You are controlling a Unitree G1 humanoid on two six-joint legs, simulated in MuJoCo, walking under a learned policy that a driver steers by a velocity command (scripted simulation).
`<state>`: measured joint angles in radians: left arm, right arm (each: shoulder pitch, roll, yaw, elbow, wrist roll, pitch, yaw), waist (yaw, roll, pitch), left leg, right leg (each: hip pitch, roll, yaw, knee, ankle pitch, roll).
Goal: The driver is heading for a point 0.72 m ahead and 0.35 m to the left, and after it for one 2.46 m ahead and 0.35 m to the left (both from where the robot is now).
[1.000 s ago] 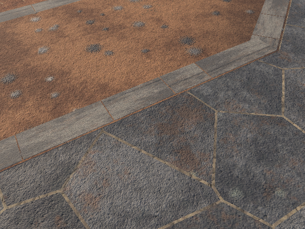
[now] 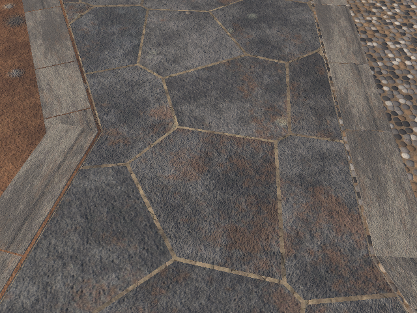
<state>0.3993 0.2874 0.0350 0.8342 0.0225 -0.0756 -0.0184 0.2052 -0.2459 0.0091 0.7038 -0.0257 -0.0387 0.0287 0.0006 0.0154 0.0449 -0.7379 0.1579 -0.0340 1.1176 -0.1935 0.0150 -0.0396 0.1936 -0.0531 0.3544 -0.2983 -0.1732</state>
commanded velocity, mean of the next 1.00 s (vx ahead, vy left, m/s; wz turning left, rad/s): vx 1.00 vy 0.00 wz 0.53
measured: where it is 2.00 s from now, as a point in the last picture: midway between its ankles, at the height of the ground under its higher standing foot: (103, 56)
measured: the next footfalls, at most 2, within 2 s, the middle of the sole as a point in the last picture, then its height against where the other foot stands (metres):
left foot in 0.20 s outside the picture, level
right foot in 0.62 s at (202, 205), level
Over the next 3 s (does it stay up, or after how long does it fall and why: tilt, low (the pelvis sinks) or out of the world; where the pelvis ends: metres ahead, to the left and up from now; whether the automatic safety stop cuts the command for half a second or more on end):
stays up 2.65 0.14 0.01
